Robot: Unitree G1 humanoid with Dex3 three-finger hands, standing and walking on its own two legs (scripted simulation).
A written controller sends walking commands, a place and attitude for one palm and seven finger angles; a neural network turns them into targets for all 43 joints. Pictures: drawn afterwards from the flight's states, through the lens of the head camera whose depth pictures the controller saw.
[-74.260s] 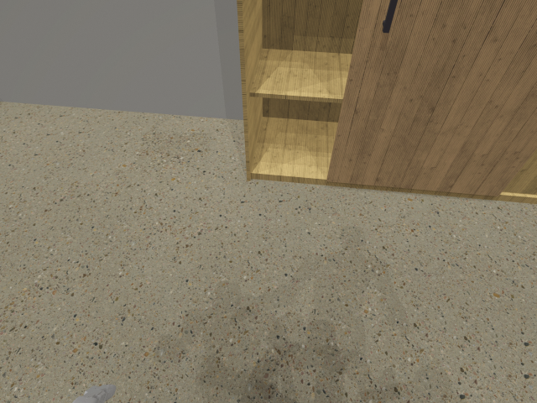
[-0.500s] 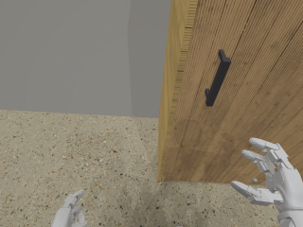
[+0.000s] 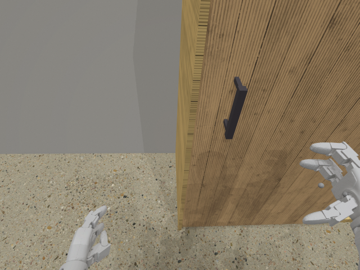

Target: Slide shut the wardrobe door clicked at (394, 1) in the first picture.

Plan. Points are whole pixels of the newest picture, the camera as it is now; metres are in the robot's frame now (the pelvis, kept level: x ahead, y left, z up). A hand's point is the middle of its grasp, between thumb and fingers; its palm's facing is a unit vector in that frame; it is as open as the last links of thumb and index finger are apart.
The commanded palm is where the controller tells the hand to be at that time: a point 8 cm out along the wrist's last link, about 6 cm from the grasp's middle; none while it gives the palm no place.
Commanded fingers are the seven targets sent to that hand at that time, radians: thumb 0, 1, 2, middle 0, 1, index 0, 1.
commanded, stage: raise the hand with hooked fingers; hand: right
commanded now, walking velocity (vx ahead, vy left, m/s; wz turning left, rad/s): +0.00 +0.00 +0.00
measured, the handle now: (232, 109) +0.46 -0.12 +0.13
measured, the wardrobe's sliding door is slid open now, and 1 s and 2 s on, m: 0.00 0.00 0.00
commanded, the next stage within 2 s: move the hooked fingers beside the handle in 0.70 s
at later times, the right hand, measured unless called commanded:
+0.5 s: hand (324, 169) +0.27 -0.26 +0.15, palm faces +0.02 +1.00 -0.09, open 14.0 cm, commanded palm +0.24 -0.31 +0.16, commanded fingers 0.00 0.50 -0.30 0.30 1.20 0.30 1.20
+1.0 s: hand (318, 165) +0.29 -0.25 +0.15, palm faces +0.02 +1.00 -0.06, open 14.0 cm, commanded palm +0.26 -0.30 +0.16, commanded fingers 0.00 0.50 -0.30 0.30 1.20 0.30 1.20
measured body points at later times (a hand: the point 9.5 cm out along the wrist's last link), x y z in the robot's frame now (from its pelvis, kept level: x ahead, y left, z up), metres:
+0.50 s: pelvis +0.00 +0.01 +0.01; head -0.01 +0.03 +0.46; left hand +0.16 +0.26 -0.07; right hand +0.27 -0.31 +0.16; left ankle -0.03 +0.11 -0.72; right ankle +0.03 -0.10 -0.72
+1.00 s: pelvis +0.00 +0.02 +0.01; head -0.01 +0.03 +0.46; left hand +0.18 +0.25 -0.07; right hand +0.28 -0.30 +0.16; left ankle -0.03 +0.11 -0.72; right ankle +0.03 -0.10 -0.72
